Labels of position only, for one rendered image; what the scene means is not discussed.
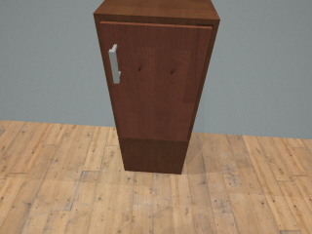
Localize handle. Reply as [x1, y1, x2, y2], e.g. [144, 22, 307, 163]
[108, 44, 121, 84]

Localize cupboard door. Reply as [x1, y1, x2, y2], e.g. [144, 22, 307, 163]
[99, 21, 213, 141]

